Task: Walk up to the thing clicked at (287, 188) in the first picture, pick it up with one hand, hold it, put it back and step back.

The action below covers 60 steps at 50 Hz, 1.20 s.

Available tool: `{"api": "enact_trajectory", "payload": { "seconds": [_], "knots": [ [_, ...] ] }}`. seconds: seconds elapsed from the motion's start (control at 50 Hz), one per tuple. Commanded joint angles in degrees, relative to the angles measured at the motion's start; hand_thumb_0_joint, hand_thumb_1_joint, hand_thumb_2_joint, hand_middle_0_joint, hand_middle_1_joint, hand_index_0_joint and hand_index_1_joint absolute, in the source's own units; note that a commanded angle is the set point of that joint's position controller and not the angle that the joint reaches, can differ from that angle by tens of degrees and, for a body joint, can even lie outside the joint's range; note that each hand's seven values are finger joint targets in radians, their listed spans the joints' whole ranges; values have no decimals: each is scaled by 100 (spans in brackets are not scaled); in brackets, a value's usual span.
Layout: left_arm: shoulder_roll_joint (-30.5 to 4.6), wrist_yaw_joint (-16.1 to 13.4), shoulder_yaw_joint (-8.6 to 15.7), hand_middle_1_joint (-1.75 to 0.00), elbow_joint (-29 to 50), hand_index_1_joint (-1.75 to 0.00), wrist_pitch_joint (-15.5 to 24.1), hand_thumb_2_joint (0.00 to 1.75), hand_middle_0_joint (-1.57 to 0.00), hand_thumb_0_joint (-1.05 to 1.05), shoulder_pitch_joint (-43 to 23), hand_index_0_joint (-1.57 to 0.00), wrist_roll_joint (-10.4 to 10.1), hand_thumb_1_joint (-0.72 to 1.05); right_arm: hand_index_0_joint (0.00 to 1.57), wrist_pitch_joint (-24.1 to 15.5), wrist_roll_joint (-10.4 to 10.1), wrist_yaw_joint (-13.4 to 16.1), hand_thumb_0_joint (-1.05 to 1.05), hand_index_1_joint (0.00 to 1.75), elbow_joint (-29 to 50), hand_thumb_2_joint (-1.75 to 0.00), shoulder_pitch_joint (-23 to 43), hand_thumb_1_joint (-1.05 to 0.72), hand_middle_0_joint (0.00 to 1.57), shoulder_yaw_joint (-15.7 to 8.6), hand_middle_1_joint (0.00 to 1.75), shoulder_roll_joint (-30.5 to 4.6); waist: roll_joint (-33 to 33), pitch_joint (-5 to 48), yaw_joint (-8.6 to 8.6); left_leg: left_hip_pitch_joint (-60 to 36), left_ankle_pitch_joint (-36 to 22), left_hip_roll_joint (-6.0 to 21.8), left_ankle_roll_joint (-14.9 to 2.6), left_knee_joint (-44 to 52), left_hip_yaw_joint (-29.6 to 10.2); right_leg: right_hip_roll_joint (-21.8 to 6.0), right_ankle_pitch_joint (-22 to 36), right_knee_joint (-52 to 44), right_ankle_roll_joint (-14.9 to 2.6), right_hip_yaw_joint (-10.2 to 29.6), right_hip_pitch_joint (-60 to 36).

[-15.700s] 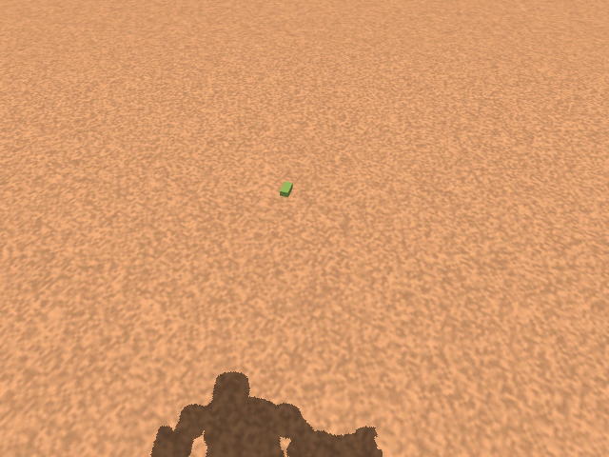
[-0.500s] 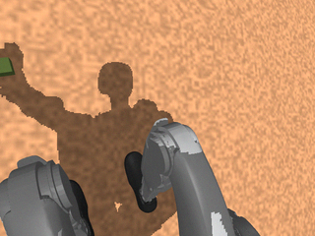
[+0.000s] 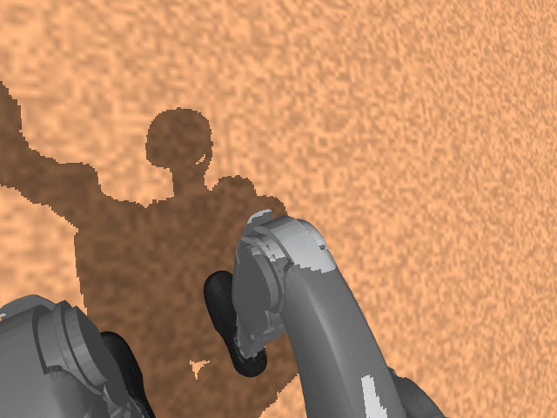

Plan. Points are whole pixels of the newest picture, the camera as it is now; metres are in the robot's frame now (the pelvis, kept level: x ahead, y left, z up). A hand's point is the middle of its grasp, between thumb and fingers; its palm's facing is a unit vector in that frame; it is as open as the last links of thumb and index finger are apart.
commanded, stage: rest palm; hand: left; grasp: from above
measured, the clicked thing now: out of the picture +0.55 +0.26 -0.31
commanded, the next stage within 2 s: close in 1.18 s
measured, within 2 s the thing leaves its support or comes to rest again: neither
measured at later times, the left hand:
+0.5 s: hand out of the picture +0.53 +0.26 -0.25, palm faces -0.47 -0.10 -0.88, open 12.5 cm
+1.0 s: hand out of the picture +0.53 +0.25 -0.26, palm faces -0.45 -0.09 -0.89, open 12.1 cm
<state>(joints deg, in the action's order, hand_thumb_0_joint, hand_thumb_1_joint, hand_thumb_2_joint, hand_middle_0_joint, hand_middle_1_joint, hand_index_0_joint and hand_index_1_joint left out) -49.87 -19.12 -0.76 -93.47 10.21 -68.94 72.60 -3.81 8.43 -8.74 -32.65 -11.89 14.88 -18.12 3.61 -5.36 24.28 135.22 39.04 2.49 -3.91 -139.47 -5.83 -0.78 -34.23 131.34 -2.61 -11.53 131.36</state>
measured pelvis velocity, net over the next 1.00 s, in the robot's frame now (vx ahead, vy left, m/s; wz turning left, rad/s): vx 0.01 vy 0.01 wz -0.08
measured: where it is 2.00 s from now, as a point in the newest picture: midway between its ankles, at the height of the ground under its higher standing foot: (189, 373)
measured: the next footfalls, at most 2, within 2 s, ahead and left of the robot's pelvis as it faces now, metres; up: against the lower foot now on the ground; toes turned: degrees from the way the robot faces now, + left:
none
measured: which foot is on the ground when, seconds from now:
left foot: down 0.00-1.00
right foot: down 0.00-1.00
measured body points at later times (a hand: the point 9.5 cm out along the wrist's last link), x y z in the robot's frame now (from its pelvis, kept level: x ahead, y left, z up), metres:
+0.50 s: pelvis +0.01 +0.01 -0.01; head +0.31 +0.10 +0.31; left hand +0.55 +0.26 -0.20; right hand +0.02 -0.24 -0.06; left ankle +0.07 +0.11 -0.29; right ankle +0.12 -0.10 -0.29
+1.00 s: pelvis +0.01 +0.01 -0.01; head +0.32 +0.11 +0.30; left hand +0.55 +0.25 -0.21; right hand +0.01 -0.23 -0.05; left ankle +0.07 +0.11 -0.29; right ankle +0.12 -0.10 -0.29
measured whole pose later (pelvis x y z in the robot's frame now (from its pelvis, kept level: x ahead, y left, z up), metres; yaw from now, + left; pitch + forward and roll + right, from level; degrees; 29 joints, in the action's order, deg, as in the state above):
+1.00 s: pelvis +0.01 +0.01 -0.01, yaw -5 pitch +32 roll -15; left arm -59.1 -30.2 1.4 -97.9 10.0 -71.4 75.3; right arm -11.9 12.9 -13.2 -32.0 -10.1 20.0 -20.8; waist 7.1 -10.0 27.2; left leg 136.2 42.1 3.1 -4.4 -143.8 -9.8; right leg 0.8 -35.3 132.1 -1.3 -14.9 130.6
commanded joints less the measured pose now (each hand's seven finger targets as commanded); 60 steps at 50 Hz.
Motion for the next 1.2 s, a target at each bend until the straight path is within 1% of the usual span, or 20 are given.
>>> {"api": "enact_trajectory", "payload": {
  "seconds": [0.0, 0.06, 0.12, 0.16, 0.2, 0.28, 0.3, 0.32, 0.34, 0.4, 0.54, 0.56, 0.64, 0.7, 0.76, 0.84, 0.92, 1.04, 1.12, 1.18],
  "knots": [
    [-1594, -655, 253, -88, 1004, -88, 376, 87, -17, 0, -2141, -17, 239, -41, 20, -113, 140, 193, 0, 30, 51, -90, -1233, -90, 20, -464, 30, -1731, -2705, 3998, 152, -2814, -750, -189, 188, 1204, 47, 344, 689, -1148, 0, 114, -2370],
    [-1640, -1054, 261, -84, 1125, -86, 448, 87, -19, 0, -2183, -18, 348, -41, 20, -211, 224, 198, 0, 30, -140, -90, -1333, -90, 20, -439, 30, -1711, -3278, 4304, 172, -3222, -965, -117, 255, 1254, -64, 367, 1005, -1003, 12, 2, -2339],
    [-1337, -1301, 159, -80, 600, -81, 273, 85, -22, 0, -2058, -21, 293, -38, 20, -373, 350, 103, 0, 30, -274, -90, -1313, -90, 20, -429, 30, -1793, -2973, 3921, 336, -3042, -1087, -85, 240, 1083, -125, 369, 1253, -949, 73, -98, -2192],
    [-1486, -1408, 164, -80, 605, -82, 152, 88, -28, 0, -2163, -26, 240, -32, 20, -428, 361, 55, 0, 30, -333, -90, -1373, -90, 20, -390, 30, -1808, -2910, 4030, 353, -2901, -1296, -71, 197, 1009, -84, 439, 1502, -1002, 90, -83, -2498],
    [-1265, -1388, 105, -79, 292, -80, -4, 85, -31, 0, -2021, -30, 147, -25, 20, -516, 396, -33, 0, 30, -381, -90, -1441, -90, 20, -360, 30, -1849, -2715, 3705, 451, -2757, -1378, -75, 185, 957, -77, 425, 1577, -1000, 119, -110, -2457],
    [-1522, -1259, 167, -79, 159, -77, -184, 77, -30, 0, -2008, -31, 76, -22, 20, -630, 350, -145, 0, 30, -352, -90, -1402, -90, 20, -315, 30, -1941, -2751, 3700, 369, -2688, -1417, -44, 204, 997, -174, 440, 1545, -958, 94, -145, -2477],
    [-1668, -1222, 354, -78, 132, -76, -220, 72, -28, 0, -1962, -31, 85, -23, 20, -640, 359, -164, 0, 30, -321, -90, -1423, -90, 20, -337, 30, -1980, -2776, 3714, 400, -2801, -1386, -37, 226, 1046, -223, 411, 1469, -943, 94, -155, -2455],
    [-1383, -1122, 127, -78, 164, -75, -241, 71, -28, 0, -1916, -31, 74, -22, 20, -651, 350, -196, 0, 30, -250, -90, -1315, -90, 20, -299, 30, -1927, -2896, 3626, 393, -2870, -1445, -26, 240, 1057, -235, 423, 1513, -898, 73, -148, -2381],
    [-1810, -1139, 447, -78, 129, -75, -250, 70, -29, 0, -1822, -32, 77, -21, 20, -626, 337, -190, 0, 30, -306, -90, -1353, -90, 20, -326, 30, -2010, -2832, 3777, 344, -2887, -1412, -22, 245, 1098, -273, 445, 1430, -924, 73, -179, -2521],
    [-1768, -1045, 453, -76, 124, -74, -283, 70, -31, 0, -1592, -33, 163, -21, 20, -604, 316, -200, 0, 30, -175, -90, -1294, -90, 20, -301, 30, -2020, -2802, 3571, 320, -2766, -1428, -34, 254, 1075, -283, 422, 1388, -895, 33, -160, -2433],
    [-1588, -929, 314, -73, 453, -71, -67, 68, -34, 0, -1849, -36, 112, -17, 20, -594, 391, -236, 0, 30, -24, -90, -1349, -90, 20, -214, 30, -2064, -2699, 3269, 638, -2864, -1529, -18, 264, 906, -347, 414, 1437, -956, 53, -254, -2318],
    [-1726, -923, 339, -73, 558, -72, -19, 68, -35, 0, -1891, -36, 77, -17, 20, -608, 390, -237, 0, 30, -68, -90, -1338, -90, 20, -191, 30, -2054, -2784, 3356, 616, -2839, -1483, -21, 257, 925, -315, 451, 1400, -985, 66, -254, -2444],
    [-1876, -1012, 306, -74, 834, -72, 131, 67, -34, 0, -1974, -36, 152, -18, 20, -612, 414, -232, 0, 30, -100, -90, -1320, -90, 20, -164, 30, -2038, -3207, 3661, 484, -3221, -1466, 15, 317, 993, -351, 461, 1408, -963, 51, -247, -2516],
    [-1537, -1049, 73, -72, 504, -71, 162, 68, -34, 0, -1863, -35, 171, -18, 20, -672, 471, -280, 0, 30, -95, -90, -1212, -90, 20, -129, 30, -2076, -3104, 3286, 599, -3118, -1277, 40, 356, 998, -474, 447, 1251, -903, 54, -367, -2146],
    [-1806, -1152, 168, -70, 796, -70, 170, 70, -36, 0, -2096, -36, 197, -18, 20, -681, 450, -285, 0, 30, -126, -90, -1217, -90, 20, -113, 30, -2110, -3296, 3482, 572, -3376, -1508, 89, 381, 1067, -560, 429, 1419, -865, 84, -352, -2200],
    [-1596, -1261, 108, -68, 142, -69, 54, 70, -38, 0, -1695, -37, 219, -17, 20, -757, 482, -362, 0, 30, -165, -90, -1159, -90, 20, -40, 30, -2098, -2972, 2984, 645, -2962, -1418, 84, 354, 1031, -543, 446, 1415, -866, 120, -365, -2111],
    [-1908, -1328, 316, -68, 245, -68, -36, 68, -38, 0, -1838, -38, 237, -17, 20, -754, 464, -389, 0, 30, -177, -90, -1156, -90, 20, -6, 30, -2134, -3069, 3241, 612, -3057, -1629, 101, 345, 1027, -540, 431, 1618, -862, 126, -316, -2271],
    [-1826, -1289, 240, -70, -38, -69, -139, 66, -39, 0, -1712, -40, 110, -13, 20, -821, 453, -406, 0, 30, -140, -90, -1094, -90, 20, 44, 30, -2162, -2857, 3112, 684, -2790, -1425, 78, 289, 967, -509, 468, 1502, -886, 138, -329, -2353],
    [-2217, -1290, 418, -70, 230, -69, -92, 65, -39, 0, -1821, -40, 19, -14, 20, -802, 415, -350, 0, 30, -136, -91, -1110, -90, 20, 70, 30, -2161, -2751, 3351, 580, -2488, -1235, 73, 224, 924, -400, 502, 1425, -1002, 146, -271, -2788],
    [-2159, -1244, 339, -72, 120, -70, -49, 65, -38, 0, -1641, -39, 8, -14, 20, -819, 431, -331, 0, 30, -87, -91, -1111, -90, 20, 108, 30, -2127, -2636, 3259, 612, -2387, -1116, 44, 184, 874, -328, 551, 1359, -1033, 162, -257, -2915]
  ]
}}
